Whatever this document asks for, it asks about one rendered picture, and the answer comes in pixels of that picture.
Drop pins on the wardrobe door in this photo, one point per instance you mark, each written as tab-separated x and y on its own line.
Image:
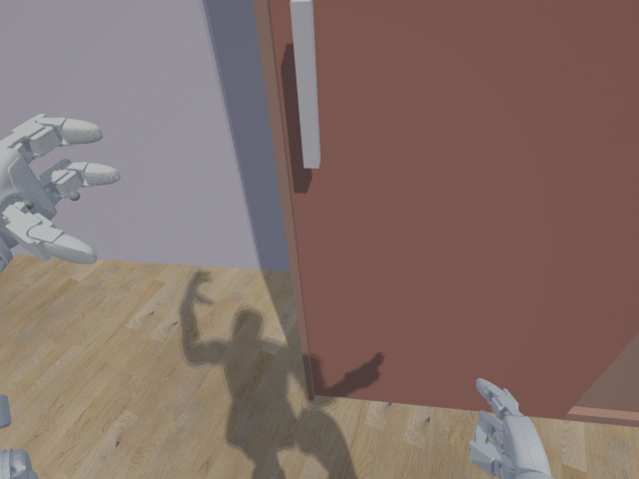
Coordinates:
475	213
617	388

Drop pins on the handle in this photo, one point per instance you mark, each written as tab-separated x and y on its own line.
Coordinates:
302	12

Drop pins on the robot left upper arm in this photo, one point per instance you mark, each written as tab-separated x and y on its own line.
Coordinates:
16	465

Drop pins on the left robot hand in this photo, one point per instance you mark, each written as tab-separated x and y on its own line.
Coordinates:
33	229

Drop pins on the right robot hand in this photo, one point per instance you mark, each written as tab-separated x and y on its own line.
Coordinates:
517	447

